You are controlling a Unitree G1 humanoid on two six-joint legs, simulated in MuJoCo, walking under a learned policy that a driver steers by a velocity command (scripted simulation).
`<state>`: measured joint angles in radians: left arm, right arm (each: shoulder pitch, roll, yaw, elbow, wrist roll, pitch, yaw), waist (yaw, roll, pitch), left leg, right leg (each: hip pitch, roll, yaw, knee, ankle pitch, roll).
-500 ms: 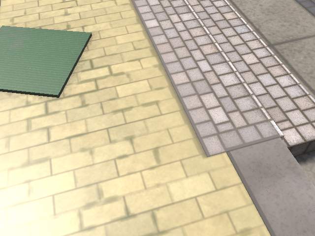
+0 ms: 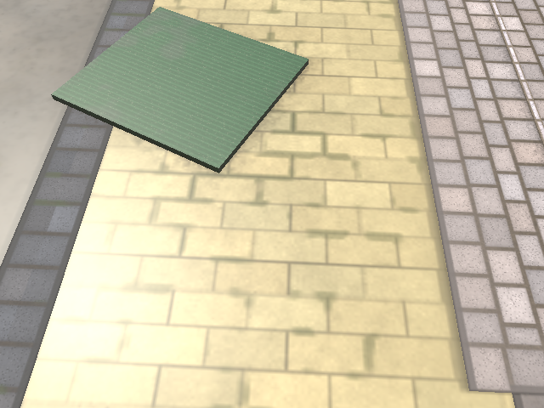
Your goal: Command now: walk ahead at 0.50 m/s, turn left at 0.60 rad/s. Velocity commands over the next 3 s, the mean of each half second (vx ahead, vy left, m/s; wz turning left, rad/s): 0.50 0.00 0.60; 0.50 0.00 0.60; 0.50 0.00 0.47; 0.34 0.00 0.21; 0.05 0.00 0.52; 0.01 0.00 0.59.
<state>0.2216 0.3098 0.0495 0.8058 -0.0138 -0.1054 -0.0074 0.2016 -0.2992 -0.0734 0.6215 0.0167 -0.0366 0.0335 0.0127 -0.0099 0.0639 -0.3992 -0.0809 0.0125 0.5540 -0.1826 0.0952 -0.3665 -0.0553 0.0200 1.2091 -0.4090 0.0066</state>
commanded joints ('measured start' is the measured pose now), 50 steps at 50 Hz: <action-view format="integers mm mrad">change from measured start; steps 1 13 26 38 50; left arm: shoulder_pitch -22 -273 -6 73 -17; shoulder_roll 139 89 62 173 143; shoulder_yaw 33 14 31 63 34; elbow -99 -179 -94 -10 -115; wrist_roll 19 7 23 -3 18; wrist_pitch -22 -9 -3 25 -22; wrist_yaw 2 -19 2 11 5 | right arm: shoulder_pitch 30 163 84 -185 38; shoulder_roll -120 -157 -80 -31 -131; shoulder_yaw -32 -46 -21 5 -32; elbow -68 20 -38 -118 -70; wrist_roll -15 12 15 11 -14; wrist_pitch -22 -7 16 6 -23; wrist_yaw -12 -52 -38 17 -9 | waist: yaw -1 -74 10 73 -6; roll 48 101 -113 -53 56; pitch -131 -62 -58 19 -130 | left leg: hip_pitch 306 184 -298 -262 331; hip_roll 267 202 182 164 270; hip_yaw -418 -366 -126 3 -435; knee -301 -229 624 117 -299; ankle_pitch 184 33 -130 161 110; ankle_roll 212 112 -88 -63 195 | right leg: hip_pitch -281 -102 261 386 -298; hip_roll -66 44 -196 -217 -71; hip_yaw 72 66 213 -135 71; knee -61 -685 -1012 -1037 -56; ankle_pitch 89 457 237 517 104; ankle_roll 10 48 -175 -144 -1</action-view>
